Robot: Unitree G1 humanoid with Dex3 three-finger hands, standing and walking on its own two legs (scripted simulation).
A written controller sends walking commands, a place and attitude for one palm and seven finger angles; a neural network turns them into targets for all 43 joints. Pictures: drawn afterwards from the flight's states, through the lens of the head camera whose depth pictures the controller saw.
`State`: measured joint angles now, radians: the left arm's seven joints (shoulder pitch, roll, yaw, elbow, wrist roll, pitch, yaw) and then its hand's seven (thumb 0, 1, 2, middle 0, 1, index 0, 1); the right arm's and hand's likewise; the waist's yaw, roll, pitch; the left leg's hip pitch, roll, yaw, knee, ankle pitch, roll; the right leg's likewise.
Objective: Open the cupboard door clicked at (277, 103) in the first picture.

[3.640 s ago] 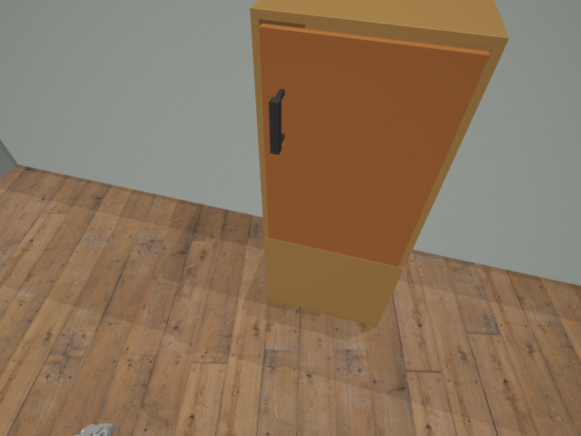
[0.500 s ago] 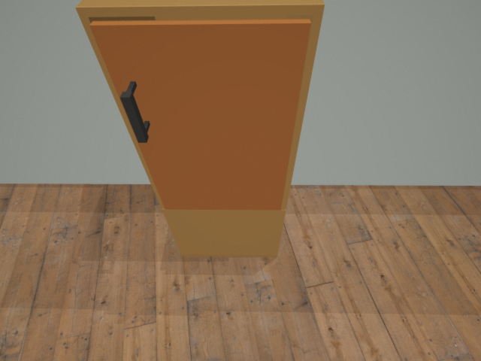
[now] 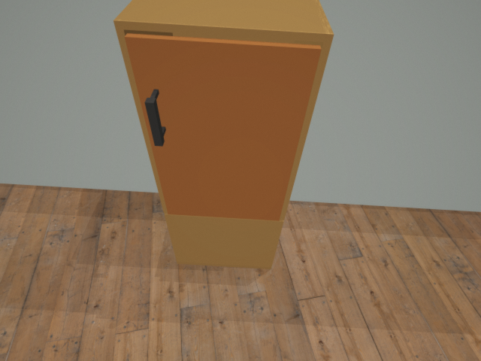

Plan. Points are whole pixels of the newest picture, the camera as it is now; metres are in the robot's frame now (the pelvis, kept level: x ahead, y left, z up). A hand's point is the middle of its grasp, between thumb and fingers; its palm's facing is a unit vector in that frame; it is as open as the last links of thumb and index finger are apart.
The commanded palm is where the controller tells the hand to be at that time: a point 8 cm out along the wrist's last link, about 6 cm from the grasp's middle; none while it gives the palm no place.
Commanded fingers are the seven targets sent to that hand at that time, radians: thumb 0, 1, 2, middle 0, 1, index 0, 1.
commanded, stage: come to a stop and stand still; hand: left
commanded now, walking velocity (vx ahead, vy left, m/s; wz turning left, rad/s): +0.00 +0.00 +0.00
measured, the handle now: (157, 118) +0.59 +0.24 +0.07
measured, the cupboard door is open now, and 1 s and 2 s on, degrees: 0 0 0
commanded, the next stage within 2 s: look again from close up in 0.10 s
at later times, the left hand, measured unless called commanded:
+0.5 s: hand out of the picture +0.00 +0.19 -0.18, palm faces +0.02 -0.98 -0.21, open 7.4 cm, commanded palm none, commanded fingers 0.00 0.90 0.90 -0.20 -0.30 -0.20 -0.30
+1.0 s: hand out of the picture +0.01 +0.17 -0.18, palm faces +0.04 -0.98 -0.18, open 7.4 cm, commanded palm none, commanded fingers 0.00 0.90 0.90 -0.20 -0.30 -0.20 -0.30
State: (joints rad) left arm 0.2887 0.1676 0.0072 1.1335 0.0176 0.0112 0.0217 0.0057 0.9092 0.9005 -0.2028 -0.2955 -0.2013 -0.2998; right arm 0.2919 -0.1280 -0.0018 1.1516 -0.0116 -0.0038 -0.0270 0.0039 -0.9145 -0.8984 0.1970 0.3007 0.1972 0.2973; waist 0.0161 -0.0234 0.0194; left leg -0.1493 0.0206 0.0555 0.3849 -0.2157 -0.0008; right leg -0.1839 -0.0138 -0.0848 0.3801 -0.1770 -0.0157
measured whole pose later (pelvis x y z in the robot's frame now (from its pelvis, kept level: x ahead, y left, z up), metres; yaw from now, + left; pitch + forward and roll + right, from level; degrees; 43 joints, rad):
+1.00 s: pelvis +0.02 +0.01 -0.01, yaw +0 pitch -1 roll +0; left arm 0.32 0.13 0.01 1.10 0.02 -0.01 0.02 0.01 0.91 0.90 -0.20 -0.30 -0.20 -0.30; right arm 0.32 -0.15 0.01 1.11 -0.02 -0.01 -0.01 0.00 -0.91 -0.90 0.20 0.30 0.20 0.30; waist 0.01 0.02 0.02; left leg -0.19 0.02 0.06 0.53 -0.33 0.01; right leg -0.23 -0.02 -0.07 0.53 -0.30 -0.02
